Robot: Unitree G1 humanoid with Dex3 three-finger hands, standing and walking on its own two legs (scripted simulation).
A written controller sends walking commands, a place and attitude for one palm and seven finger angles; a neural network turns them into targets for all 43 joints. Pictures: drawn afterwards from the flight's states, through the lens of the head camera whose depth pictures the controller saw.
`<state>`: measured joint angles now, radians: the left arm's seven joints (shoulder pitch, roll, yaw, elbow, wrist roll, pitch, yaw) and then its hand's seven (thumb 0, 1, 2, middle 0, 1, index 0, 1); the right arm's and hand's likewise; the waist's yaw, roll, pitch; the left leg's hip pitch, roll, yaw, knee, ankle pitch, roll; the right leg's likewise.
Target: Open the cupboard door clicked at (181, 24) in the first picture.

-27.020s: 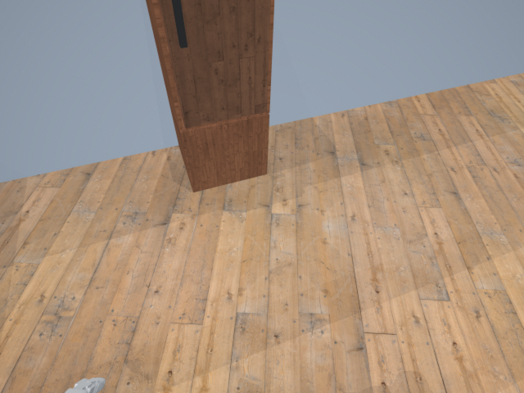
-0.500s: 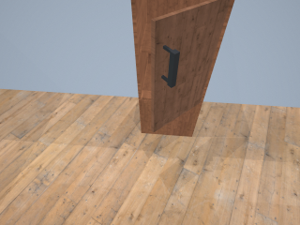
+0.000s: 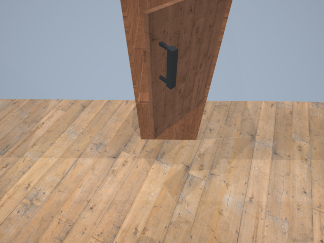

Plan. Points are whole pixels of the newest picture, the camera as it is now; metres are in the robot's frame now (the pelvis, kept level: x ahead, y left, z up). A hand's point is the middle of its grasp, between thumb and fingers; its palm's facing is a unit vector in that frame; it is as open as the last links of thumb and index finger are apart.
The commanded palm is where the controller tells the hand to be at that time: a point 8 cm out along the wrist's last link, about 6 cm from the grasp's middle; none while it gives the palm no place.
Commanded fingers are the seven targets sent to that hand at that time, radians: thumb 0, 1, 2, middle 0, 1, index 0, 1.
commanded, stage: walk to a spot facing it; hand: left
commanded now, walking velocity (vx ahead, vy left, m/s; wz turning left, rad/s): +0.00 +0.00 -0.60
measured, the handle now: (166, 65) +0.62 +0.02 +0.08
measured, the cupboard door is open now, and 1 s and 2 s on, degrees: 42 42 42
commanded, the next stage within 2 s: none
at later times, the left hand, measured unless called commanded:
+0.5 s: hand out of the picture +0.10 +0.17 -0.16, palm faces -0.23 -0.94 -0.26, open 7.3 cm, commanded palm none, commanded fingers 0.00 0.90 0.90 -0.20 -0.30 -0.20 -0.30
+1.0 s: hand (134, 217) +0.21 +0.10 -0.17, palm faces -0.56 -0.78 -0.28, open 7.3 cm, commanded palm none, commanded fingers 0.00 0.90 0.90 -0.20 -0.30 -0.20 -0.30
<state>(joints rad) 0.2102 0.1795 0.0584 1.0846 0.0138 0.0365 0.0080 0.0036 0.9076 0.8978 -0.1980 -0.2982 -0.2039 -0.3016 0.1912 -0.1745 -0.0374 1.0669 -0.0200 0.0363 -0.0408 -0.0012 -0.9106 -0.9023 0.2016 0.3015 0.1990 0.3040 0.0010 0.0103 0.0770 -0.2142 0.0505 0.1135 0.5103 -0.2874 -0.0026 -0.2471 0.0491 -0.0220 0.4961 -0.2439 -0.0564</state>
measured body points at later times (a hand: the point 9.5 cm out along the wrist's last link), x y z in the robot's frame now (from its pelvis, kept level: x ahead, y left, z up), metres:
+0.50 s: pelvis +0.00 -0.02 +0.00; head +0.06 -0.04 +0.45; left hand +0.11 +0.22 -0.14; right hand +0.05 -0.30 -0.14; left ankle +0.01 +0.13 -0.68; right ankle -0.01 -0.12 -0.74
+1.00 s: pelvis +0.00 -0.02 -0.02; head +0.04 -0.06 +0.43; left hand +0.24 +0.14 -0.14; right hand -0.12 -0.27 -0.16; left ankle +0.04 +0.12 -0.70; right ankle -0.06 -0.12 -0.74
